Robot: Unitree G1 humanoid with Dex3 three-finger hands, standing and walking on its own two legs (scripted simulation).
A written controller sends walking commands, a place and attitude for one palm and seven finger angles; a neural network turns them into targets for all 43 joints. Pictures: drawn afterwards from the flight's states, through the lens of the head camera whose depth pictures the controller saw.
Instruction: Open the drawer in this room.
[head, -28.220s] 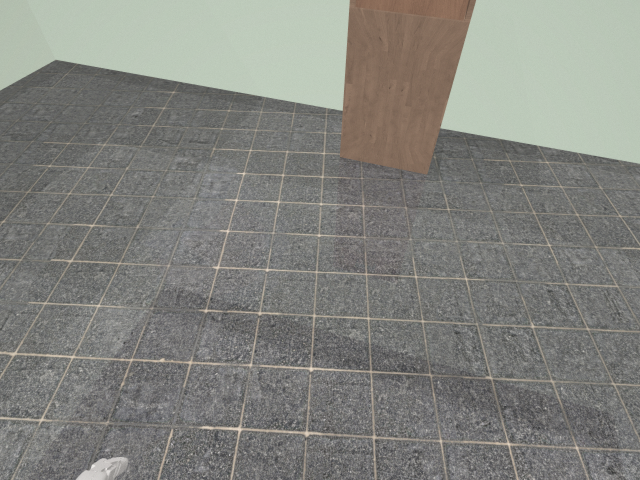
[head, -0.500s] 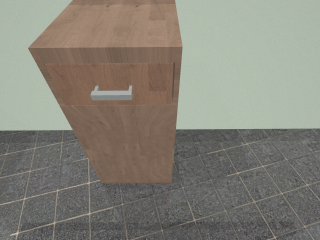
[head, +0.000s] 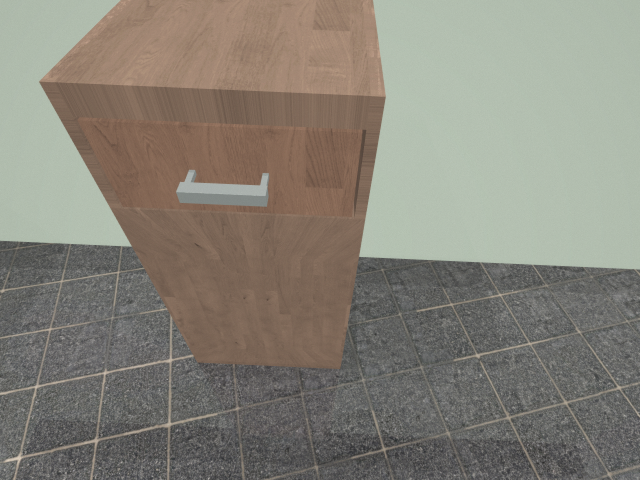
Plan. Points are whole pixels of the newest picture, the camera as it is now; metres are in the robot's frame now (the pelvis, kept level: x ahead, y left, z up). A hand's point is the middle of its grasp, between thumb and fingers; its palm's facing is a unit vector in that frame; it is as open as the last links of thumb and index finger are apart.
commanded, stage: come to a stop and stand still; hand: left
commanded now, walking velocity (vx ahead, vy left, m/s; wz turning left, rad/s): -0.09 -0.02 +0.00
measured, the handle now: (226, 185) +0.52 +0.19 +0.05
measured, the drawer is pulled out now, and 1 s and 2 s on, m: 0.00 0.00 0.00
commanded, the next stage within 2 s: none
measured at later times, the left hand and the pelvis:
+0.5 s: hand out of the picture -0.01 +0.20 -0.16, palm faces +0.01 -0.97 -0.23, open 7.4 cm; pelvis -0.07 +0.02 +0.00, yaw -1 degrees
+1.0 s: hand out of the picture -0.14 +0.19 -0.17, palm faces +0.03 -0.99 -0.14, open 7.4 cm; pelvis -0.10 +0.03 +0.01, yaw +0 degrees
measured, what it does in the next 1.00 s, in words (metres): walks backwards: left foot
